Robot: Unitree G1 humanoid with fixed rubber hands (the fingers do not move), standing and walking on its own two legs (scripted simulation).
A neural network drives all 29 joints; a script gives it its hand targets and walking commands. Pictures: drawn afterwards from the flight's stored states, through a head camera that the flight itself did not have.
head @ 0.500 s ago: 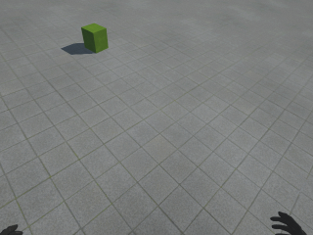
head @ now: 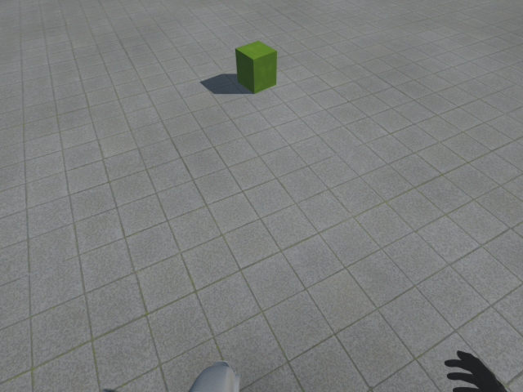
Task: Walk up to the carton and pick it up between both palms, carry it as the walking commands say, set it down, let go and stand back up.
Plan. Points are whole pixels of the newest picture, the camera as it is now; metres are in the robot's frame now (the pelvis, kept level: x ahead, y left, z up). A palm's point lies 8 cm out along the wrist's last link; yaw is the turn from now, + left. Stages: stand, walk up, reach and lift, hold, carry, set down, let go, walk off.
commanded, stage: walk up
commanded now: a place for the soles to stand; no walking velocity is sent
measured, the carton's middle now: (256, 67) +2.22 +0.23 -0.63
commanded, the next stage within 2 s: none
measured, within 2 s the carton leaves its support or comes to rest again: neither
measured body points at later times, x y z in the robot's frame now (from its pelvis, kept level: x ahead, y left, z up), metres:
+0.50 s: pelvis +0.30 +0.03 -0.02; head +0.30 +0.01 +0.43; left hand +0.40 +0.38 -0.09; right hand +0.41 -0.32 -0.12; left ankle +0.24 +0.15 -0.68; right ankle +0.37 -0.09 -0.72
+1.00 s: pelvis +0.57 +0.08 +0.00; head +0.58 +0.09 +0.45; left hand +0.64 +0.42 -0.11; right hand +0.69 -0.27 -0.08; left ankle +0.55 +0.18 -0.72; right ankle +0.70 -0.05 -0.70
